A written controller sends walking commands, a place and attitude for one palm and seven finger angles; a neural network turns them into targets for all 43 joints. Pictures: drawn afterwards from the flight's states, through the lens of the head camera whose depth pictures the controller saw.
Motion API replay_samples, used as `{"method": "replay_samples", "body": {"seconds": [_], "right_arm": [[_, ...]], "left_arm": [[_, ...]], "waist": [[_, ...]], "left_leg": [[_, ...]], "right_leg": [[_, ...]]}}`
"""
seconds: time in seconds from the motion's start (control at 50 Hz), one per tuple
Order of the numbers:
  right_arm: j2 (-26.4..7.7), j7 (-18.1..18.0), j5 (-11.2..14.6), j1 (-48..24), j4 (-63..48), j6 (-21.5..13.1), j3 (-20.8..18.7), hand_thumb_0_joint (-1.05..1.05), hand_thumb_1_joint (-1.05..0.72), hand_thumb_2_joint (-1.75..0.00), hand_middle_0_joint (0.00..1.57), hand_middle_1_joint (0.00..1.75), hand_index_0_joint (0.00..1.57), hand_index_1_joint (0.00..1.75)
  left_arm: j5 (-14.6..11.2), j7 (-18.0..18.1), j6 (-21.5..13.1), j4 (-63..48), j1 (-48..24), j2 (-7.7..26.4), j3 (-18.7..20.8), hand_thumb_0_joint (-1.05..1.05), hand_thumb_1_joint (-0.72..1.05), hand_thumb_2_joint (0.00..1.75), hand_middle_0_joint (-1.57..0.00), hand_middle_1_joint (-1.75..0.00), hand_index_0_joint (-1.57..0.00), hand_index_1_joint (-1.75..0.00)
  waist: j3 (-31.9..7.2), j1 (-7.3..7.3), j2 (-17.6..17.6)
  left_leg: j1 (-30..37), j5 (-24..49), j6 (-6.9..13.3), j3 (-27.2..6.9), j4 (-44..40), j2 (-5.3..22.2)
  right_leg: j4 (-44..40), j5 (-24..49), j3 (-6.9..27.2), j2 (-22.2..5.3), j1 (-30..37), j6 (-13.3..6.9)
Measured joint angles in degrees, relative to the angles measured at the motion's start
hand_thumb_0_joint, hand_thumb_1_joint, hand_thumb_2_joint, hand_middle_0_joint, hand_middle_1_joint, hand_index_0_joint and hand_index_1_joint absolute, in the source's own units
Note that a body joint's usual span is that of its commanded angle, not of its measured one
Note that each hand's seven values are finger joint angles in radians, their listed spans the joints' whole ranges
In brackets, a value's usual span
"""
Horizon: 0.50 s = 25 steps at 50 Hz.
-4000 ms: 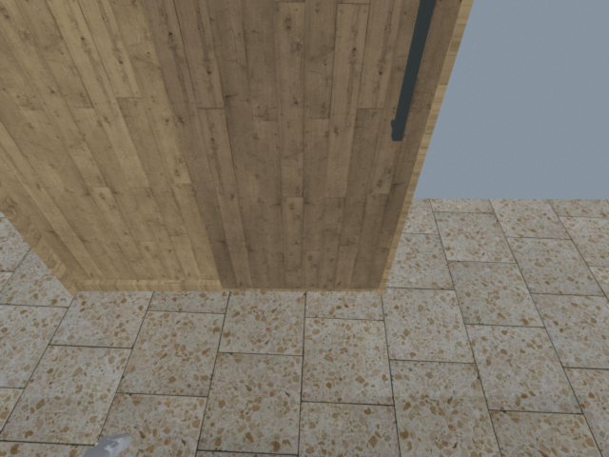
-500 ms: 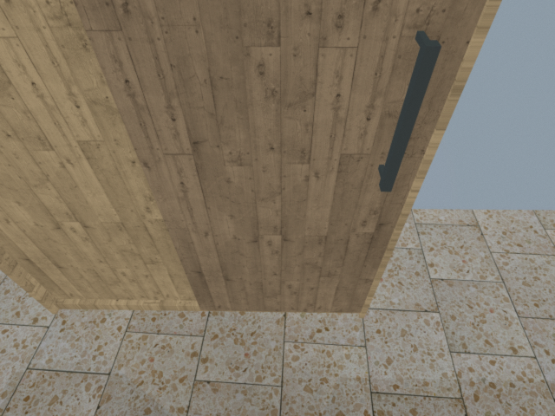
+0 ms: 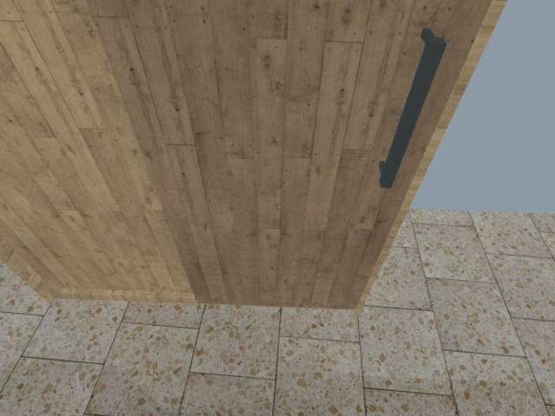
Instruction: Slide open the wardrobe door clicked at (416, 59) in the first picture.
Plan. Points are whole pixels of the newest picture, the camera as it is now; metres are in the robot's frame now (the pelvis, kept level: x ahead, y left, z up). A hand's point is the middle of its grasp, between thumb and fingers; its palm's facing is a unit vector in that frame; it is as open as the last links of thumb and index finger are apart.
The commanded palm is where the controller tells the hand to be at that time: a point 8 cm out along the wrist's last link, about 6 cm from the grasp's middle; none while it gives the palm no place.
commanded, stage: look again from close up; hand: right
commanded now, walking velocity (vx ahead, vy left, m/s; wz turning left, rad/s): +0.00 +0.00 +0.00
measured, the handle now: (403, 118) +0.58 -0.20 +0.14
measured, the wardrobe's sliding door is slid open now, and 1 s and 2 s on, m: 0.00 0.00 0.00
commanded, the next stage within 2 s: shuffle to correct the standing spot in 1.26 s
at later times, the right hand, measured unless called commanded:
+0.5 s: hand out of the picture +0.05 -0.18 -0.16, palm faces +0.02 +0.97 -0.24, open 7.3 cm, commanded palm none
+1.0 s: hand out of the picture +0.04 -0.16 -0.17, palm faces +0.04 +0.98 -0.20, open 7.4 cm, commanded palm none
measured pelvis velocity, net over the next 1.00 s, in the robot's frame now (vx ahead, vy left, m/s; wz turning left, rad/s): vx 0.02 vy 0.02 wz -0.01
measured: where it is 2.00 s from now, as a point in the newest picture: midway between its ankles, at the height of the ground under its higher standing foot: outside the picture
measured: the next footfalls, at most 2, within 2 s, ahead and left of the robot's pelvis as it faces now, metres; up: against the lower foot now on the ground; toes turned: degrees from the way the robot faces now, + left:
left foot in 1.98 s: +0.19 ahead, +0.06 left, +0.01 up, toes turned -7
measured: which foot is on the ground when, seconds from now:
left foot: down 0.00-1.00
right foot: down 0.00-1.00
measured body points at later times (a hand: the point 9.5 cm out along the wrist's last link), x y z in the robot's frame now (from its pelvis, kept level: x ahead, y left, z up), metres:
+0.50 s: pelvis +0.02 +0.00 +0.00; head +0.03 +0.02 +0.45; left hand +0.02 +0.22 -0.17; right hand +0.05 -0.23 -0.15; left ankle +0.04 +0.11 -0.74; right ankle +0.00 -0.11 -0.74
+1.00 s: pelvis +0.02 +0.02 +0.00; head +0.03 +0.03 +0.45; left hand +0.05 +0.25 -0.16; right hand +0.04 -0.21 -0.15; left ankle +0.04 +0.11 -0.74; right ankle +0.00 -0.11 -0.74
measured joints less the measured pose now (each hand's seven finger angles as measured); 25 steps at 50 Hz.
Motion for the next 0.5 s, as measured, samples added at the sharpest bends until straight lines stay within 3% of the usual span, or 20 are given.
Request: {"method": "replay_samples", "body": {"seconds": [0.08, 0.2, 0.5], "right_arm": [[-0.22, 0.44, 0.00, -0.14, -0.34, -0.16, 0.34, 0.01, -0.91, -0.90, 0.20, 0.30, 0.20, 0.30], [-1.20, 0.59, 0.18, -1.56, -1.57, -0.25, 0.17, 0.01, -0.91, -0.90, 0.20, 0.30, 0.20, 0.30], [-2.19, 0.54, 0.46, -4.53, -3.15, -0.42, -0.32, 0.01, -0.92, -0.90, 0.20, 0.30, 0.20, 0.30]], "left_arm": [[0.31, -0.16, -0.86, -2.24, 1.34, 0.59, -0.12, 0.00, 0.91, 0.90, -0.19, -0.30, -0.19, -0.30], [0.38, 0.02, -1.47, -3.02, 2.17, 0.11, -1.11, 0.01, 0.92, 0.90, -0.19, -0.30, -0.20, -0.30], [0.21, 0.21, -2.07, -1.30, -0.25, 1.55, -1.17, 0.01, 0.91, 0.90, -0.20, -0.30, -0.20, -0.30]], "waist": [[-1.31, 1.02, -1.25], [-2.94, 1.13, -2.36], [-0.41, 0.83, -1.57]], "left_leg": [[-1.40, -2.39, -0.39, -0.15, 3.62, 0.97], [-0.72, -3.64, -1.02, -0.72, 4.51, 2.04], [0.75, -4.08, -0.40, -0.95, 3.67, 1.74]], "right_leg": [[2.32, -1.71, -0.03, 0.82, -0.86, -0.70], [0.73, -1.82, -0.48, 1.97, 1.03, -1.17], [-2.65, -0.88, -0.73, 1.83, 3.79, -0.38]]}}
